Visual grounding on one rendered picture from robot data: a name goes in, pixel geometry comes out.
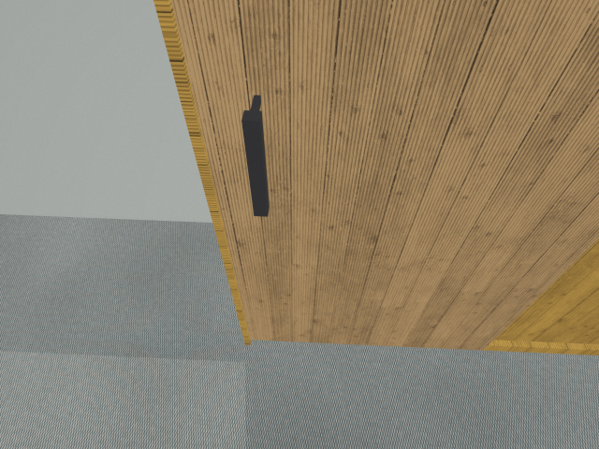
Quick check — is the handle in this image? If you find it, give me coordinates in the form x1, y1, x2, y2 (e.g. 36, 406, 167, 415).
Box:
241, 95, 270, 217

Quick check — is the wardrobe door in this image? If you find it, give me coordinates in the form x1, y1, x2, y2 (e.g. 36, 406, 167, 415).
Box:
171, 0, 599, 350
496, 240, 599, 344

